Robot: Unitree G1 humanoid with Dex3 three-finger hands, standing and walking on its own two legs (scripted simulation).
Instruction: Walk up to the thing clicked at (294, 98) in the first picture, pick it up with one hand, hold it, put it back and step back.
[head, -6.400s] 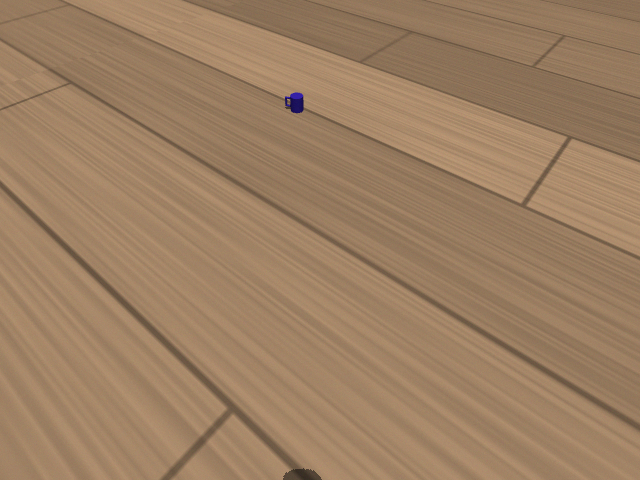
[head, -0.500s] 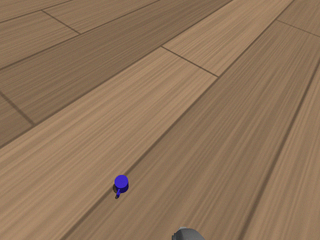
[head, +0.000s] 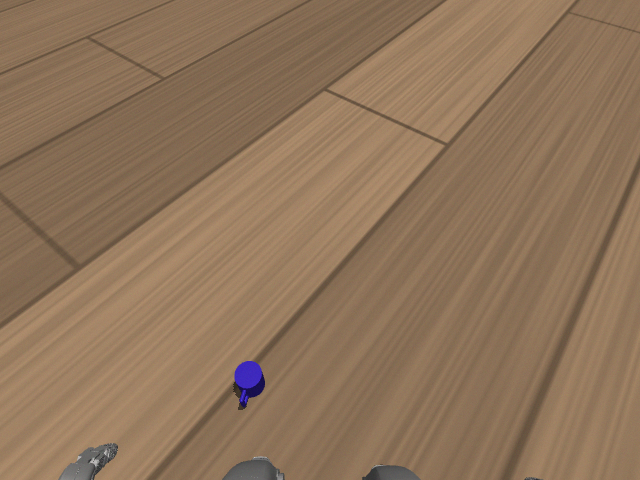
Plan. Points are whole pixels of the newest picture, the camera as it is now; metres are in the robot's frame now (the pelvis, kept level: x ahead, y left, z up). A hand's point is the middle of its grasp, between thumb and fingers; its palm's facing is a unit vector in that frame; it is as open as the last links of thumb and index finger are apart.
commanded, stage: walk up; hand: left
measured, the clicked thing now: (248, 385) +0.44 +0.20 -0.70
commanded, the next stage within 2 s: none
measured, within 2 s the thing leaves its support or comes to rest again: neither
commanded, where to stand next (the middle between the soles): +0.06 -0.03 m, yaw +2 degrees
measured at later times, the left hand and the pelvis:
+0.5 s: hand out of the picture +0.05 +0.25 -0.13, palm faces -0.01 -0.93 -0.36, open 7.3 cm; pelvis -0.02 -0.01 +0.02, yaw +1 degrees
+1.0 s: hand out of the picture +0.07 +0.26 -0.13, palm faces +0.00 -0.94 -0.35, open 7.3 cm; pelvis +0.00 +0.00 +0.03, yaw +1 degrees
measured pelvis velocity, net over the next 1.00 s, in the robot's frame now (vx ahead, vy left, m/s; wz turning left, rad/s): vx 0.00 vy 0.00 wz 0.02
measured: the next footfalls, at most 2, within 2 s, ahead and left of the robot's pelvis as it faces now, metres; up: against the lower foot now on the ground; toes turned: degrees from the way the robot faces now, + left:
none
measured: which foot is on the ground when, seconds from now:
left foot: down 0.00-1.00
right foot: down 0.00-1.00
